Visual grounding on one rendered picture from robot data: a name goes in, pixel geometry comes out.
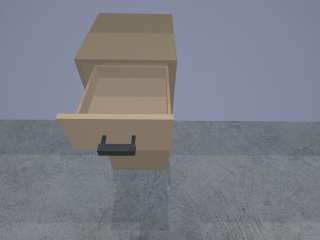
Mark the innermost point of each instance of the cabinet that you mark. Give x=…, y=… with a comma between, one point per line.
x=131, y=39

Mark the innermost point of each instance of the drawer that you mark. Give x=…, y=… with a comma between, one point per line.
x=121, y=101

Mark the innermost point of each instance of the handle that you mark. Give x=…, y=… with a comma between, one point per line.
x=116, y=149

